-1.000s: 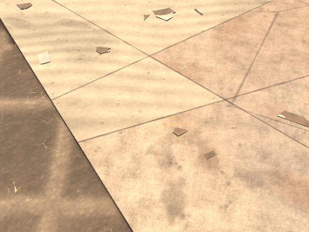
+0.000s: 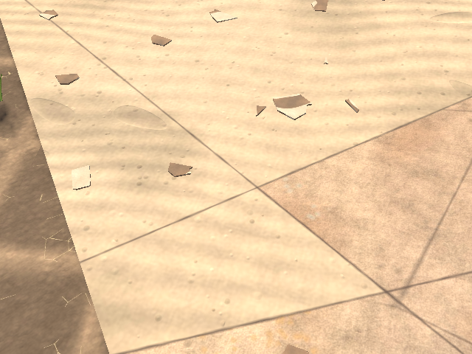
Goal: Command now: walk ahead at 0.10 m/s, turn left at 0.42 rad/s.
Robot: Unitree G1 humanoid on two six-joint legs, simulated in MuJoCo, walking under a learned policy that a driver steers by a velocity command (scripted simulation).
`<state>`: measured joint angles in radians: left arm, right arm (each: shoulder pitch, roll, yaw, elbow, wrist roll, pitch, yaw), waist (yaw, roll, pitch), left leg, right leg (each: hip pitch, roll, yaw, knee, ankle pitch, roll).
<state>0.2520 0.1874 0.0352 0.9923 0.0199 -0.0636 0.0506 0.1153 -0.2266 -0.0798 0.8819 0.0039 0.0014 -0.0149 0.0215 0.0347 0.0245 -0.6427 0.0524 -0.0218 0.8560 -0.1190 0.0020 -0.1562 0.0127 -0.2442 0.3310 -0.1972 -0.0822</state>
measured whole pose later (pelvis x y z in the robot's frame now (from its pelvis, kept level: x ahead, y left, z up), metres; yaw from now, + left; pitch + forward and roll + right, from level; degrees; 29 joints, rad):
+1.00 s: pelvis +0.09 -0.01 -0.01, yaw +9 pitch -1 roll +0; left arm 0.15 0.21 0.01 1.05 0.00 -0.02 0.03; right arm 0.18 -0.22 -0.05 0.95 -0.01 0.00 -0.03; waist 0.00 0.00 0.03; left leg -0.24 0.01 -0.01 0.48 -0.22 -0.02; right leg -0.20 -0.01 -0.02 0.51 -0.29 -0.01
